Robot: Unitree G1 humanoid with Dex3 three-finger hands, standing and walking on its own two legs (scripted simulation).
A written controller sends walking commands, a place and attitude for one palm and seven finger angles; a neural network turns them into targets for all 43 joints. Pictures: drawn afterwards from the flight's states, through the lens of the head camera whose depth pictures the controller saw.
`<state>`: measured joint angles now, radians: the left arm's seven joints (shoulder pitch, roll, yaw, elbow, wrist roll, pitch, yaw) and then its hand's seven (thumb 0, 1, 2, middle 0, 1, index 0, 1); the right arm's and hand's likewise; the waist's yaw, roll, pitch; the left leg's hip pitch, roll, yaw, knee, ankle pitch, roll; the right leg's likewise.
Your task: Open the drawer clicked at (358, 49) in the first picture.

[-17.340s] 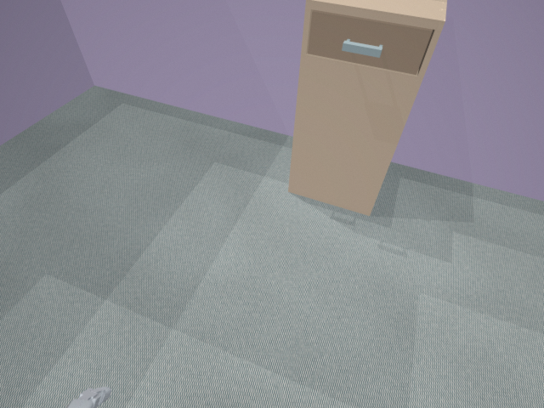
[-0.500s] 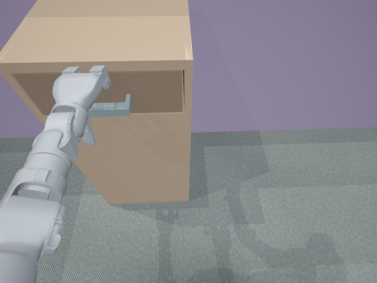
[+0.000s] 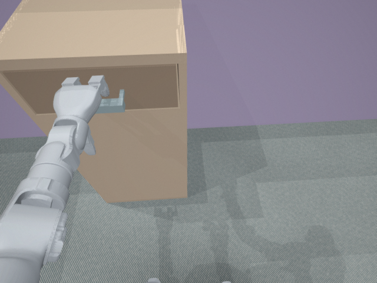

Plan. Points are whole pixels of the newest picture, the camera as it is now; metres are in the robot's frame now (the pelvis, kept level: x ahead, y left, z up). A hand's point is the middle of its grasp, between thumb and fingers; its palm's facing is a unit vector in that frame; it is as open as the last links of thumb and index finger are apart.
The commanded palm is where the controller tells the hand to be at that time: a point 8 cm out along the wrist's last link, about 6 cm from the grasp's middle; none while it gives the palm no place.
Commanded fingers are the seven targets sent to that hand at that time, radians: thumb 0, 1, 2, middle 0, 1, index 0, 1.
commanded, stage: lower the fingers behind the handle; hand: left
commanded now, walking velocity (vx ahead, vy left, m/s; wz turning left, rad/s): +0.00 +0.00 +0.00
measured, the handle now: (98, 100) +0.52 +0.21 +0.06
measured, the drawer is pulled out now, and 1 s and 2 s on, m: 0.00 0.00 0.00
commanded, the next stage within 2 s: close the thumb around the handle in 0.82 s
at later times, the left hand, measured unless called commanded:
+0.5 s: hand (94, 124) +0.46 +0.22 +0.04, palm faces -0.01 -0.02 -1.00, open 13.9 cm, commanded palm +0.45 +0.22 +0.09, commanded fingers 0.00 -0.50 0.30 -0.30 -1.20 -0.30 -1.20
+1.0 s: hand (94, 123) +0.47 +0.22 +0.04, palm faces -0.03 -0.03 -1.00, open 13.8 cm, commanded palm +0.45 +0.24 +0.09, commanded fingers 0.00 -0.22 0.42 -0.32 -1.23 -0.32 -1.23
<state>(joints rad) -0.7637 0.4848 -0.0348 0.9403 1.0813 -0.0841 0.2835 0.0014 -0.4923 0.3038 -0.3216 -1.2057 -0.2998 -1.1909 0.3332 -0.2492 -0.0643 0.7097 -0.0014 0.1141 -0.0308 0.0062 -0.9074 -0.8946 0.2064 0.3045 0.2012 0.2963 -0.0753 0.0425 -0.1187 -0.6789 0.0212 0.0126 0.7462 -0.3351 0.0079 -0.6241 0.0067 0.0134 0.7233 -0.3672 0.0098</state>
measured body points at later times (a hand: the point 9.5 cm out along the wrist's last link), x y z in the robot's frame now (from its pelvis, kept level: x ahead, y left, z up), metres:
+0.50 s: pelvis +0.01 -0.01 +0.00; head +0.08 -0.02 +0.44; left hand +0.46 +0.22 +0.09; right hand +0.03 -0.28 -0.14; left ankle +0.01 +0.11 -0.71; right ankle -0.02 -0.13 -0.71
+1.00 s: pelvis +0.00 +0.00 +0.00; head +0.08 +0.00 +0.44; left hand +0.46 +0.22 +0.09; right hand +0.03 -0.28 -0.13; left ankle +0.01 +0.11 -0.71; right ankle -0.02 -0.13 -0.71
